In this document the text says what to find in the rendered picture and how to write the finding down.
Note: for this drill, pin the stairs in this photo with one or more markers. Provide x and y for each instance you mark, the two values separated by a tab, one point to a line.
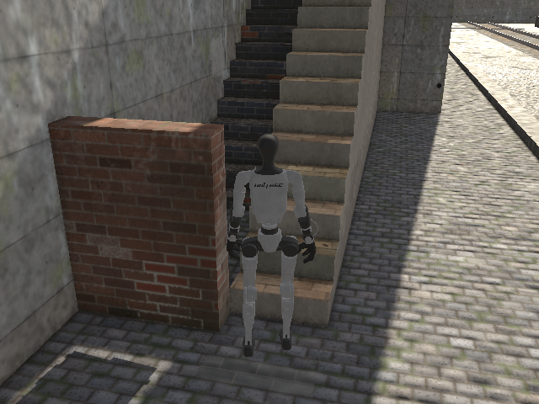
324	122

